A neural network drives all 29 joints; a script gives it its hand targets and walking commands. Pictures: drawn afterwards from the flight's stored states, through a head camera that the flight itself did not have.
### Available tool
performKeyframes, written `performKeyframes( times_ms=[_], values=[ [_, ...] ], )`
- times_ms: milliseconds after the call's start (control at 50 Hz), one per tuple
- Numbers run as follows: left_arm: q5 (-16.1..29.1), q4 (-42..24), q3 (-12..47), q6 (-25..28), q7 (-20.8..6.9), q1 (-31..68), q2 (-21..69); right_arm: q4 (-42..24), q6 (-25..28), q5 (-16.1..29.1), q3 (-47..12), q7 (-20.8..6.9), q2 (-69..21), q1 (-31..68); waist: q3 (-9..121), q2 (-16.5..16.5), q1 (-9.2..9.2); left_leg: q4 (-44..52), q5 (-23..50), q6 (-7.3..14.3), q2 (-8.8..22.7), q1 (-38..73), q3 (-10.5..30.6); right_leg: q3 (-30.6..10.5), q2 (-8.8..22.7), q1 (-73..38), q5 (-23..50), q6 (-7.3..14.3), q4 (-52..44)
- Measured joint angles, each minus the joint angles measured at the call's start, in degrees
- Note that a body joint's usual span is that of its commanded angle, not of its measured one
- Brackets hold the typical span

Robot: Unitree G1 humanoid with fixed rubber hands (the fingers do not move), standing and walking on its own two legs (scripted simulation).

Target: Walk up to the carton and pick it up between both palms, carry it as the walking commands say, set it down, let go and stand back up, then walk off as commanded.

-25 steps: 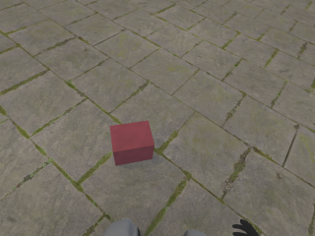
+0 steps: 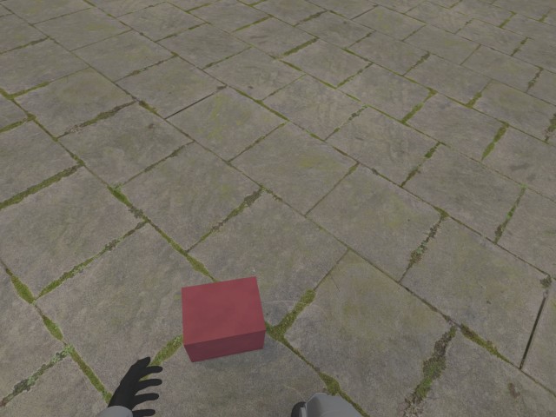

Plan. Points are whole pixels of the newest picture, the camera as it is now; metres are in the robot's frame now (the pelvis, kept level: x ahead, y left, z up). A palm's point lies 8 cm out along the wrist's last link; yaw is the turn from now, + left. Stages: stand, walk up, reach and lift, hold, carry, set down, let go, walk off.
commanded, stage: walk up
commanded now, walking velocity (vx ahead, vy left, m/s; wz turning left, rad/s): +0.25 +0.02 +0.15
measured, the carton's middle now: (223, 319) +0.49 +0.09 -0.68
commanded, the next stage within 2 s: stand in 1.92 s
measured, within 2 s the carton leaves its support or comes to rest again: neither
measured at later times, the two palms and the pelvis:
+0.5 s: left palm out of the picture +0.03 +0.31 -0.12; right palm (398, 390) +0.16 -0.22 -0.13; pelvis +0.04 +0.03 +0.00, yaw +5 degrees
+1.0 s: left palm out of the picture +0.04 +0.30 -0.14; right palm out of the picture +0.09 -0.18 -0.14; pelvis +0.04 +0.05 +0.00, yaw +5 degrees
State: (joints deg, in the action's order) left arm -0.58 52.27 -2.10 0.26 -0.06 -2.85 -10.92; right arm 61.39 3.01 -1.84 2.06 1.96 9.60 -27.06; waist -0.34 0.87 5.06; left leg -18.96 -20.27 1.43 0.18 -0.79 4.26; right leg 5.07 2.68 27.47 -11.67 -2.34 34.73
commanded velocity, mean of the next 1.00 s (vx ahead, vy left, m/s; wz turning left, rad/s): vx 0.01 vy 0.06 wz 0.07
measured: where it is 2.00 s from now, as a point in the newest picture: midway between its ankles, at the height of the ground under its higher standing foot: outside the picture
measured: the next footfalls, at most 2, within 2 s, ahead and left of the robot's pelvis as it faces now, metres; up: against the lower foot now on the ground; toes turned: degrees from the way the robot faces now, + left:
right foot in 0.04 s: +0.13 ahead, -0.14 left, +0.00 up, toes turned -6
left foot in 0.52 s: +0.08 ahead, +0.18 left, +0.00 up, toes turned +7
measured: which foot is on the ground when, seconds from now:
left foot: down 0.00-0.04, up 0.06-0.50, down 0.52-1.00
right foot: up 0.00-0.02, down 0.04-0.52, up 0.54-0.86, down 0.88-1.00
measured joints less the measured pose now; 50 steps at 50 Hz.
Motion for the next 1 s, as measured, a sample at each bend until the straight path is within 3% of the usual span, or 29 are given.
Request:
performKeyframes(
  times_ms=[40,80,140,220,340,500,540,600,700,800,880,960,1000],
  values=[
    [0.0,0.0,0.1,1.4,0.6,-0.4,0.1,0.8,0.0,0.3,-0.1,-0.1,0.1,-0.5,0.4,-0.2,-0.38,-6.0,-4.2,-0.6,-0.9,-1.3,0.1,1.1,0.3,-5.1,4.4,1.5,-7.1],
    [-0.4,0.9,0.0,2.4,1.5,-1.1,0.4,0.5,-0.6,0.6,0.1,-0.2,0.7,1.4,-0.6,-2.2,-0.73,-23.1,-8.1,-1.3,-1.2,-8.4,0.3,2.0,0.4,-4.4,2.9,3.4,-3.9],
    [0.1,2.5,-0.4,2.3,2.7,-4.6,-0.4,-1.5,-2.2,0.7,1.2,-0.3,2.5,5.8,-2.8,-3.5,-0.84,-43.0,-9.9,-3.7,-1.6,-18.1,-1.9,2.2,2.1,-6.5,0.0,3.2,-3.6],
    [-0.1,3.7,-0.8,1.3,3.0,-9.2,-2.0,-4.0,-5.1,0.2,2.3,-1.6,4.5,11.2,-4.2,-3.2,-3.22,-48.9,-4.6,-4.6,-0.4,-26.3,-3.4,1.2,4.3,-8.5,1.1,2.4,-6.3],
    [-1.2,2.9,-1.0,-0.2,2.9,-13.5,-3.1,-6.8,-7.9,0.1,2.4,-3.3,6.6,15.7,-3.7,-2.3,-6.09,-42.2,-0.8,-4.9,1.4,-29.4,-3.3,0.8,6.6,-9.4,1.5,1.4,-7.3],
    [-2.0,2.4,-2.1,-2.1,2.2,-13.8,-4.9,-10.1,-7.1,0.6,0.3,-4.3,5.4,17.4,-1.5,0.2,-7.19,-17.3,0.3,-4.9,1.2,-18.6,-5.7,2.0,8.4,-9.6,1.5,-1.9,-6.9],
    [-1.9,2.6,-1.8,-2.4,1.5,-13.3,-5.5,-9.9,-5.1,0.5,0.0,-3.6,4.9,16.8,-1.2,0.1,-6.83,-10.6,7.3,-4.1,2.0,-15.5,-5.2,1.8,7.4,-8.4,-2.6,-1.5,-2.8],
    [-0.9,3.4,-0.9,-3.8,0.7,-12.4,-5.9,-8.7,-3.7,0.4,-1.1,-2.6,2.0,16.0,-1.3,2.7,-6.31,-9.5,7.0,-2.1,1.4,-14.0,-5.2,-3.6,3.8,-7.3,-10.9,1.1,2.4],
    [-0.6,4.8,0.5,-3.4,0.3,-12.3,-3.6,-7.5,-2.3,1.2,-1.8,-1.3,-0.1,15.3,-1.1,3.3,-5.22,-2.7,9.7,-0.5,0.6,-10.2,-5.6,-5.0,0.1,-8.0,-10.2,1.5,6.2],
    [-0.5,5.7,1.0,-3.1,1.0,-12.1,-1.9,-5.5,-1.9,1.6,-1.3,-0.5,-0.6,15.1,-1.0,2.8,-4.9,-2.1,9.8,0.1,-0.6,-9.6,-6.7,-4.6,-1.4,-12.4,-10.8,1.5,1.4],
    [-0.3,6.2,1.2,-1.7,1.7,-11.5,-1.0,-3.4,-2.3,1.7,-0.7,-0.1,-0.2,14.7,-1.0,1.7,-5.27,-4.5,8.7,-0.1,-1.2,-10.7,-7.6,-3.4,-2.0,-17.5,-4.1,2.3,-9.1],
    [-0.3,7.7,0.5,-1.5,1.7,-11.1,-0.4,-2.7,-3.1,1.6,0.1,0.5,0.4,14.2,-1.1,-0.8,-4.55,-5.8,8.2,-1.2,0.3,-11.4,-6.9,-2.5,-3.5,-17.6,-2.8,4.2,-9.6],
    [-0.3,7.8,0.0,-1.9,1.5,-11.2,-1.0,-2.7,-3.6,1.2,0.6,0.9,0.6,13.9,-0.8,-0.8,-4.33,-6.9,8.0,-1.6,0.9,-12.5,-6.8,-2.3,-3.8,-15.9,-4.1,3.8,-7.2]
  ],
)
